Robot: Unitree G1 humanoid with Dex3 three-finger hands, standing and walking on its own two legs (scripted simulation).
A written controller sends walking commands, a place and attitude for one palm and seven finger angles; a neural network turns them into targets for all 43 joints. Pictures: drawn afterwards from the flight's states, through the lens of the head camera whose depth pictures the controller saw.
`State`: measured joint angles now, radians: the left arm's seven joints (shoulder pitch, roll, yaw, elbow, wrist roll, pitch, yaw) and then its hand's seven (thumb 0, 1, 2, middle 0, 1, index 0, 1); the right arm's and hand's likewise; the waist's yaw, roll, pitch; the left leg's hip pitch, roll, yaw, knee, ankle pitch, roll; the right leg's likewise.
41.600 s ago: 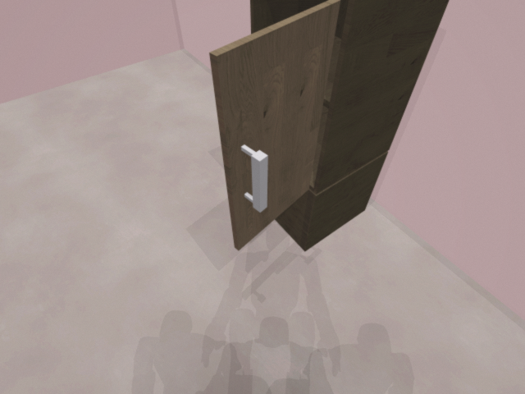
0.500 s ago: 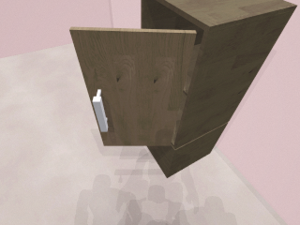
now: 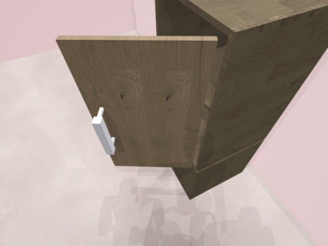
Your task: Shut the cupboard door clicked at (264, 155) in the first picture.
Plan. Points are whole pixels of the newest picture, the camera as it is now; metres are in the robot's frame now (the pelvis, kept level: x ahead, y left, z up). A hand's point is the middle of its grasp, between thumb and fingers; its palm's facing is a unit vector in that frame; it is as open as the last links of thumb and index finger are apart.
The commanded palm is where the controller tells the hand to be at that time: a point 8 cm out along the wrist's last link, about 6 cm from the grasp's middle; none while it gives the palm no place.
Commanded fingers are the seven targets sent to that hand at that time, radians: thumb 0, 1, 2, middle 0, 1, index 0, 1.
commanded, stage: come to a stop and stand still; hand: left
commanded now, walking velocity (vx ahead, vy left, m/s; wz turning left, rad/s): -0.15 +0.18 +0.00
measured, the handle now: (106, 132) +0.44 +0.21 -0.04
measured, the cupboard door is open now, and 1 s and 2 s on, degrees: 62 62 62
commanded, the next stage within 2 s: look again from close up in 1.16 s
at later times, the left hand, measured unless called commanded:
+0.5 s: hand out of the picture -0.03 +0.24 -0.17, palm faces +0.06 -0.98 -0.20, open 7.4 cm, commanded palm none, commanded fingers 0.00 0.90 0.90 -0.20 -0.30 -0.20 -0.30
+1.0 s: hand out of the picture -0.11 +0.18 -0.17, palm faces +0.02 -0.99 -0.15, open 7.4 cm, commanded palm none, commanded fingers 0.00 0.90 0.90 -0.20 -0.30 -0.20 -0.30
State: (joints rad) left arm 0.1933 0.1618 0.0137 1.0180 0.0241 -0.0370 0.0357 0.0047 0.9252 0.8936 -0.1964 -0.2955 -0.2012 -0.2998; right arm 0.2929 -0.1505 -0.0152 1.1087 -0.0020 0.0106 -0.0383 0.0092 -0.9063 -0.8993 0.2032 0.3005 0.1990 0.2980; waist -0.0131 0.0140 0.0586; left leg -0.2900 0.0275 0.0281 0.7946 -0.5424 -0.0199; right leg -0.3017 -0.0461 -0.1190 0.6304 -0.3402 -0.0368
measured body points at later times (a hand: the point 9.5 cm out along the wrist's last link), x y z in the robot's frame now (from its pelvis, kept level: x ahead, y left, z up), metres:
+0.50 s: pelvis -0.05 +0.05 +0.01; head -0.02 +0.08 +0.46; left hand -0.03 +0.29 -0.15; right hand +0.04 -0.17 -0.13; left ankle -0.01 +0.12 -0.73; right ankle -0.11 -0.09 -0.67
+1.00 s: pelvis -0.09 +0.03 +0.01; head -0.08 +0.04 +0.46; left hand -0.11 +0.23 -0.15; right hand -0.13 -0.19 -0.15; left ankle -0.01 +0.12 -0.73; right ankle -0.13 -0.08 -0.73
